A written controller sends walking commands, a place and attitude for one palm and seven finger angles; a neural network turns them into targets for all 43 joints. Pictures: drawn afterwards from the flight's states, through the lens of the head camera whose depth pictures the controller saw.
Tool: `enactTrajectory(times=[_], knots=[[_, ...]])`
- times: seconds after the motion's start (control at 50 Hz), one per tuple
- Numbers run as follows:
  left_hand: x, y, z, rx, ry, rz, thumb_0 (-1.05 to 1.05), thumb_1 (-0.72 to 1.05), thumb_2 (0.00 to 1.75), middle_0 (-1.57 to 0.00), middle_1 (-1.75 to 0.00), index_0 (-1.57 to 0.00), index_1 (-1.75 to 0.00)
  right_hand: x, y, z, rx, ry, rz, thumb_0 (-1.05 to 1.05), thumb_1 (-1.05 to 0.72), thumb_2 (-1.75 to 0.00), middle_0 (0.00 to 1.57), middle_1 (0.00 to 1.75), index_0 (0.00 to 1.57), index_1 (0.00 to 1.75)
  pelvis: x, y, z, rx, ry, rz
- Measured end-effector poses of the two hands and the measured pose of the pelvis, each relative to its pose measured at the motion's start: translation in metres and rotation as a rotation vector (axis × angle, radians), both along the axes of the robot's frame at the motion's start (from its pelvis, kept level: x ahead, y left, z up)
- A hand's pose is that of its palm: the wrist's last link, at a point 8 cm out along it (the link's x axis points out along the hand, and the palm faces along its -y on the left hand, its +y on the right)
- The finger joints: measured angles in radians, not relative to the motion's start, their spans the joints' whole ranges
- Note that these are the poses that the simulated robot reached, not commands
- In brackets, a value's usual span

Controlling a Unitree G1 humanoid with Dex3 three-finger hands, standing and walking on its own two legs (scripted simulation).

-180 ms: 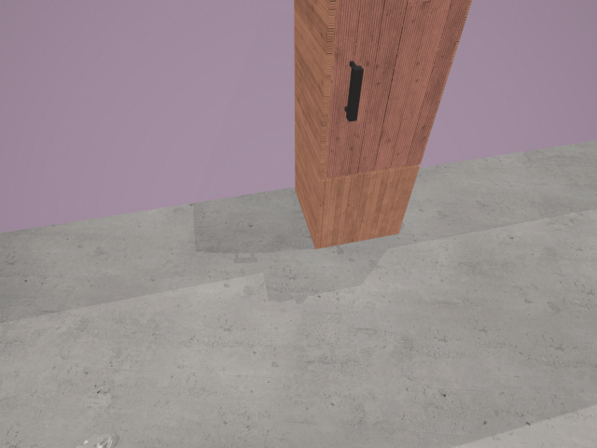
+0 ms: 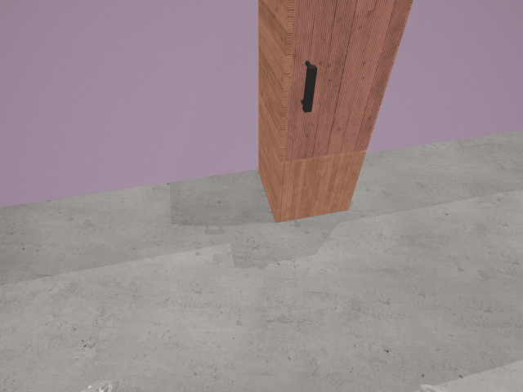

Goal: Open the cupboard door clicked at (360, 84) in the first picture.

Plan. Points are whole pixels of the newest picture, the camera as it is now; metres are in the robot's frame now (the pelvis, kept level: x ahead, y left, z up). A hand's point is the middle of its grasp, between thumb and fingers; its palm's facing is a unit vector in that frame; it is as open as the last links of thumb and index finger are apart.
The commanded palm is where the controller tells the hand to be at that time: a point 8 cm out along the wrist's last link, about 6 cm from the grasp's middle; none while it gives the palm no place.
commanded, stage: stand and wait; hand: left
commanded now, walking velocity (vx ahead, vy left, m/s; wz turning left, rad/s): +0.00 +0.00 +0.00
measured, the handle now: (307, 86) +1.02 -0.08 -0.02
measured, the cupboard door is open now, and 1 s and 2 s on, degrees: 0 0 0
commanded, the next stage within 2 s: look at it before walking up in 0.68 s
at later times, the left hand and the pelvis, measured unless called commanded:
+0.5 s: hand out of the picture +0.04 +0.24 -0.15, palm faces -0.02 -0.94 -0.33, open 7.4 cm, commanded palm none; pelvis -0.02 -0.01 +0.00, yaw +0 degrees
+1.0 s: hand out of the picture +0.05 +0.24 -0.15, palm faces -0.03 -0.94 -0.33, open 7.4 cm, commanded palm none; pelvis -0.02 -0.01 +0.01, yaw +0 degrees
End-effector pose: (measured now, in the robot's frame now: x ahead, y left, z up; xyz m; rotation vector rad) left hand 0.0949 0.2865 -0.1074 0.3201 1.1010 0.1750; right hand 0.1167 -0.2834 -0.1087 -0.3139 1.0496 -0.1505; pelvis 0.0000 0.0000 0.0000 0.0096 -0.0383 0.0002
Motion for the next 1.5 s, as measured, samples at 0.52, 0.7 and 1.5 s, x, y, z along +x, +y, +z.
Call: enactTrajectory(times=[0.52,0.7,1.5], knots=[[-0.056,-0.003,-0.008,-0.002,0.125,0.043,0.01,0.9,0.9,-0.2,-0.3,-0.2,-0.3,-0.075,-0.016,-0.01,-0.009,0.179,-0.066,0.01,-0.91,-0.89,0.2,0.3,0.2,0.3,-0.017,-0.008,0.004,-0.005,-0.012,-0.001],[-0.052,-0.003,-0.006,-0.002,0.106,0.034,0.01,0.9,0.9,-0.2,-0.3,-0.2,-0.3,-0.077,-0.014,-0.01,-0.002,0.172,-0.064,0.01,-0.91,-0.89,0.2,0.3,0.2,0.3,-0.021,-0.008,0.005,-0.005,-0.009,-0.001],[-0.045,-0.003,-0.009,-0.002,0.128,0.029,0.01,0.9,0.9,-0.2,-0.3,-0.2,-0.3,-0.053,-0.009,-0.007,-0.005,0.12,-0.075,0.01,-0.91,-0.89,0.2,0.3,0.2,0.3,-0.015,-0.005,0.004,-0.004,0.002,-0.04]])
